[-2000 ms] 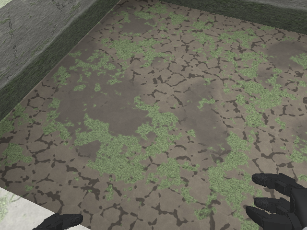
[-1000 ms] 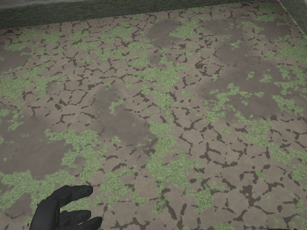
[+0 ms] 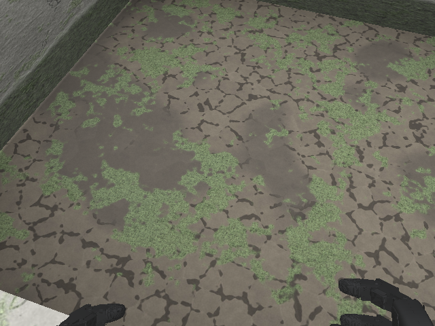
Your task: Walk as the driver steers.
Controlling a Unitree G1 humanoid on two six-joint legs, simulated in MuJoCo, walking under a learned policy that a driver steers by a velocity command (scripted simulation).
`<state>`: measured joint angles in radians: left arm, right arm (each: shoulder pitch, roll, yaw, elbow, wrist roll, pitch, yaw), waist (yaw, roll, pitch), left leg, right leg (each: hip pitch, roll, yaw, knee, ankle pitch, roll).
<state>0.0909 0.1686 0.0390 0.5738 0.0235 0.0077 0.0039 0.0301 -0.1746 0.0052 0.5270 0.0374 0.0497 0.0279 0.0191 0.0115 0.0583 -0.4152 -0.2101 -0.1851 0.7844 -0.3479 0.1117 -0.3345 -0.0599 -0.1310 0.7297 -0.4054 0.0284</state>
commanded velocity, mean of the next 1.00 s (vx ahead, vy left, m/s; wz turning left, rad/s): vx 1.00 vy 0.00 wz -0.56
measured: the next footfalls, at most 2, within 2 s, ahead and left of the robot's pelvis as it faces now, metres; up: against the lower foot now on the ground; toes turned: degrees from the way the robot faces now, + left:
right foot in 1.98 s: +0.04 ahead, -0.09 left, +0.00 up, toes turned +14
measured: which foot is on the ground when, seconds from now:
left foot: down 0.00-1.00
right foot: down 0.00-1.00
